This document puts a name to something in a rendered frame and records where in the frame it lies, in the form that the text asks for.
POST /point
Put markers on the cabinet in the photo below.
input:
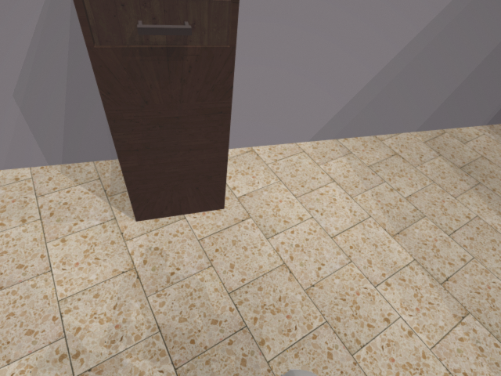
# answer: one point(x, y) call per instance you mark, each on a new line
point(169, 112)

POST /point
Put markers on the handle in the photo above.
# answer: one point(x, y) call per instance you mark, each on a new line
point(164, 29)

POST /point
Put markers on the drawer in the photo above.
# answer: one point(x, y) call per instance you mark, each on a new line
point(114, 22)

